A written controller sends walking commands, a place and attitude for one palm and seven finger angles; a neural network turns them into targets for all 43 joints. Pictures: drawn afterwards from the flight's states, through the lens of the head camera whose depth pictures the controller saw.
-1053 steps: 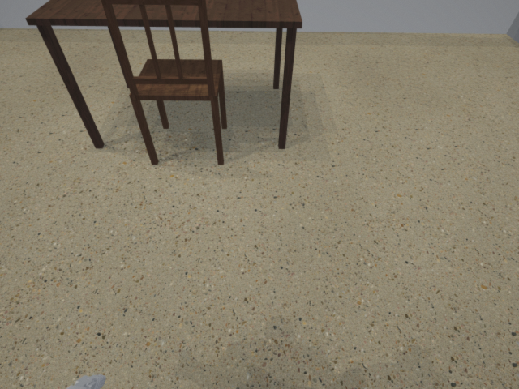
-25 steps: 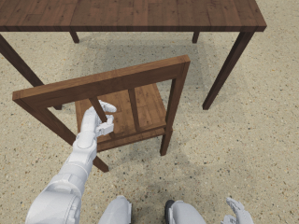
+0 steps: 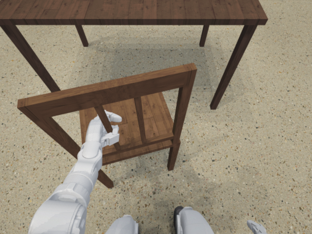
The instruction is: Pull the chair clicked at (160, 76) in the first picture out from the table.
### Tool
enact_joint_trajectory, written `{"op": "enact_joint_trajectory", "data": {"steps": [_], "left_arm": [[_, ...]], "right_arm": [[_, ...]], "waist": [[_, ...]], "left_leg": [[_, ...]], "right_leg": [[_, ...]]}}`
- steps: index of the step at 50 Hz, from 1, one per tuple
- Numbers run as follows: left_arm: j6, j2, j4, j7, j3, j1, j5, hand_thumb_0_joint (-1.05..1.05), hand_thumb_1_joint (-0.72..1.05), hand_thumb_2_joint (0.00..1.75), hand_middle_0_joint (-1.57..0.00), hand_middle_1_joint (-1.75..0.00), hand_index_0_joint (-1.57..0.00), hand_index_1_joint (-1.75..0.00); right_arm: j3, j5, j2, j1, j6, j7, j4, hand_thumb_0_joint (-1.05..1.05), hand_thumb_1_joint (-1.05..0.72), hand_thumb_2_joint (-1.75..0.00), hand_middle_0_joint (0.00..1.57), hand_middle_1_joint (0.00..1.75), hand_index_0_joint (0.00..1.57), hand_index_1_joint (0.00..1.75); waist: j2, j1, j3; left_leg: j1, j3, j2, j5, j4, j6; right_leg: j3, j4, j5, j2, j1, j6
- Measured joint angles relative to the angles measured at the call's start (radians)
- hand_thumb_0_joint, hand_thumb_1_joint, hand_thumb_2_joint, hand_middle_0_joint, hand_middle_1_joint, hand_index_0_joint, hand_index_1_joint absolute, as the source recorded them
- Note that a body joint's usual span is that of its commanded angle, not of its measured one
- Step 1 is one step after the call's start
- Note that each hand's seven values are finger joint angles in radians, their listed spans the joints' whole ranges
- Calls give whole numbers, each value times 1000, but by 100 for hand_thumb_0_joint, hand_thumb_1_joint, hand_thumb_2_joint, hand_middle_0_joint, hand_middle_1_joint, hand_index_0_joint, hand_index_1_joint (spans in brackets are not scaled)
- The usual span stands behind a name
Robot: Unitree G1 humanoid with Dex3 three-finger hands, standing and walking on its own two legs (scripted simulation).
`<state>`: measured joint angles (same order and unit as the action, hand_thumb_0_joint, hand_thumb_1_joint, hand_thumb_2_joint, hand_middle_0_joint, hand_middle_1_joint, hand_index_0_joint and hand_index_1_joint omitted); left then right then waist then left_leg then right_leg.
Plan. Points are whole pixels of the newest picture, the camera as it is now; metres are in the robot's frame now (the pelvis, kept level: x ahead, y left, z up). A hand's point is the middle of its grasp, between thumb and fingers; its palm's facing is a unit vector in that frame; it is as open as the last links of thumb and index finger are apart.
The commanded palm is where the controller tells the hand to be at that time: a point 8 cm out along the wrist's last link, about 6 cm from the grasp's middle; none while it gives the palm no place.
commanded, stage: step backward, pulling the chair out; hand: left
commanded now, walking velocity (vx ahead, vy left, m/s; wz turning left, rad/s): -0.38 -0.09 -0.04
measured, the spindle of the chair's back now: (109, 130) +0.40 +0.14 -0.07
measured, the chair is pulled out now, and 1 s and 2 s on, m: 0.38 0.60 0.61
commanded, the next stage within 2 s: stop walking, hand still on the chair in 0.58 s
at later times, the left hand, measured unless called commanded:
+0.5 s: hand (109, 172) +0.27 +0.12 -0.05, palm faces -0.02 -0.98 -0.19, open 4.9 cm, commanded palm +0.26 +0.17 -0.05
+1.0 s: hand (104, 218) +0.16 +0.12 -0.05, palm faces +0.01 -0.98 -0.18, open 4.9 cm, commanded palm +0.14 +0.18 -0.03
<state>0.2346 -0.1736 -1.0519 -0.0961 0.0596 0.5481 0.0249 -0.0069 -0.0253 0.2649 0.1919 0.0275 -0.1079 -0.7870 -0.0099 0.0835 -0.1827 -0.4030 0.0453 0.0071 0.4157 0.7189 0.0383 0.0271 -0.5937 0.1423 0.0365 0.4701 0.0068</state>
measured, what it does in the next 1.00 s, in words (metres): walks backwards: left foot, then right foot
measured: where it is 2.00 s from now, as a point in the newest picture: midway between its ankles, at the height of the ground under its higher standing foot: outside the picture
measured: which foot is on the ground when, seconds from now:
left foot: up 0.00-0.00, down 0.02-0.28, up 0.30-0.40, down 0.42-1.00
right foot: down 0.00-0.04, up 0.06-0.18, down 0.20-0.48, up 0.50-0.58, down 0.60-1.00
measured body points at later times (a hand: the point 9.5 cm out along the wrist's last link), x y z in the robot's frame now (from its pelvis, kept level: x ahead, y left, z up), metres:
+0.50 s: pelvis -0.11 +0.00 +0.00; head -0.03 +0.00 +0.44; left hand +0.27 +0.17 -0.03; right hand -0.03 -0.28 -0.12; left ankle -0.05 +0.14 -0.72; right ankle -0.01 -0.13 -0.71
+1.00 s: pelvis -0.16 -0.01 +0.01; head -0.13 -0.02 +0.45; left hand +0.16 +0.18 -0.03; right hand -0.09 -0.26 -0.12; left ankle -0.11 +0.13 -0.72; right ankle -0.08 -0.14 -0.72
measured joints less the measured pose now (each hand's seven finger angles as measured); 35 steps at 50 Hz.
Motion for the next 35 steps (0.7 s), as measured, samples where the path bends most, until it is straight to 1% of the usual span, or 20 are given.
{"op": "enact_joint_trajectory", "data": {"steps": [1,2,3,4,7,9,11,14,17,19,21,22,24,26,28,30,31,33,34,35], "left_arm": [[-7,2,0,1,-10,3,-2,1,74,82,-27,-119,-50,-145],[-12,1,0,2,-19,9,-2,1,74,81,-27,-120,-50,-145],[-15,-2,2,4,-26,10,-1,1,74,81,-26,-120,-50,-145],[-17,-4,6,6,-31,7,2,1,75,81,-26,-120,-50,-145],[-16,-5,9,13,-35,-3,7,1,75,80,-25,-120,-50,-145],[-6,-11,1,18,-34,-3,3,1,75,81,-26,-120,-50,-145],[5,-21,-9,19,-21,4,4,1,74,82,-27,-120,-50,-145],[19,-33,-30,17,13,18,7,1,73,82,-29,-118,-50,-145],[14,-34,-40,6,34,20,7,1,73,82,-30,-117,-50,-145],[2,-25,-38,0,40,18,5,2,73,82,-29,-116,-50,-145],[-11,-16,-28,-1,30,13,3,1,74,82,-28,-117,-50,-145],[-16,-14,-21,-2,20,14,1,1,74,81,-28,-117,-50,-145],[-20,-18,-6,-1,0,12,3,1,74,81,-27,-118,-50,-145],[-22,-18,8,3,-16,2,8,1,75,80,-26,-119,-50,-145],[-22,-17,13,11,-21,-6,14,1,75,80,-25,-119,-50,-145],[-17,-21,8,19,-26,-12,14,1,75,81,-25,-120,-50,-145],[-13,-24,5,22,-23,-11,17,1,75,81,-26,-120,-50,-145],[-4,-28,-10,24,-7,-6,21,1,75,81,-27,-120,-50,-145],[-2,-30,-17,25,1,-6,20,1,74,81,-27,-119,-50,-145],[-2,-33,-25,23,8,-8,23,1,74,82,-27,-119,-50,-145]], "right_arm": [[-1,-1,6,5,2,-4,-1,0,-90,-90,21,30,20,30],[-4,-1,6,7,3,-8,0,0,-90,-90,21,30,20,30],[-6,0,5,9,0,-10,5,0,-90,-90,21,30,20,30],[-8,2,4,15,-3,-10,15,0,-90,-90,21,30,20,30],[-13,9,-9,31,-1,-5,32,0,-90,-90,20,30,20,30],[-11,12,-26,38,7,7,27,0,-90,-90,20,30,20,30],[-5,14,-37,26,11,21,18,0,-90,-90,20,30,20,30],[-1,6,-47,-2,7,26,11,0,-90,-90,21,30,20,30],[-3,-2,-38,-17,4,16,4,0,-90,-90,21,30,20,30],[-2,0,-18,-20,7,8,-1,0,-90,-90,21,30,20,30],[-1,0,4,-11,9,0,0,0,-90,-90,21,30,20,30],[-4,0,10,-9,9,-5,1,0,-90,-90,21,30,20,30],[-11,0,12,-3,2,-8,15,0,-90,-90,21,30,20,30],[-15,3,11,12,-4,-7,38,0,-90,-90,20,30,20,30],[-16,1,1,29,-3,-1,49,0,-90,-90,20,30,20,30],[-11,0,-14,44,1,8,48,0,-90,-90,20,30,20,30],[-7,-1,-19,41,3,12,45,0,-90,-90,20,30,20,30],[2,-4,-27,31,4,17,36,0,-90,-90,20,30,20,30],[5,-8,-32,28,1,17,32,0,-90,-90,20,30,20,30],[7,-13,-37,24,-2,17,27,0,-90,-90,21,30,20,30]], "waist": [[3,4,8],[16,-1,5],[27,-13,0],[27,-22,0],[3,-36,1],[-2,-51,3],[-18,-64,-11],[-42,-46,-34],[-26,-21,-24],[-15,-8,-13],[-10,3,5],[-3,6,5],[18,-12,-3],[8,-30,-4],[-8,-43,-4],[-14,-61,3],[-24,-71,-4],[-44,-69,-22],[-44,-65,-21],[-36,-59,-16]], "left_leg": [[21,-7,1,-86,-66,-8],[22,-15,-7,-151,-85,-14],[22,-27,-9,-170,-89,-18],[18,-34,-3,-171,-88,-20],[-2,-25,27,-166,-80,-17],[-14,-21,43,-173,-76,-8],[-25,-16,70,-182,-67,5],[-44,2,95,-211,-69,17],[-79,20,47,-47,57,13],[-59,21,18,0,68,9],[0,9,16,-52,-36,2],[6,0,13,-154,-80,-7],[5,-21,9,-201,-90,-12],[-8,-26,26,-186,-82,-11],[-21,-16,47,-182,-72,-6],[-34,-12,63,-184,-59,4],[-37,-9,78,-185,-50,10],[-38,4,99,-191,-42,21],[-43,7,99,-185,-38,17],[-53,9,88,-135,-18,13]], "right_leg": [[2,-1,-6,8,10,6],[-4,1,-13,17,13,12],[-15,-5,6,18,20,14],[-19,-33,67,12,27,13],[-15,-117,193,-18,-2,3],[-16,-69,179,-28,-73,0],[-12,-6,100,-49,-109,0],[6,15,65,-75,-101,-11],[2,-3,56,-50,-64,-15],[-4,-5,43,-26,-43,-8],[-4,-12,32,-8,-21,5],[-4,-15,28,3,-13,12],[-20,-24,47,9,0,16],[-21,-90,164,-7,19,10],[-18,-125,220,-27,-6,7],[-15,-67,199,-36,-71,6],[-8,-30,128,-46,-84,6],[9,-5,50,-65,-96,-1],[12,-10,50,-66,-90,-6],[10,-19,57,-59,-81,-10]]}}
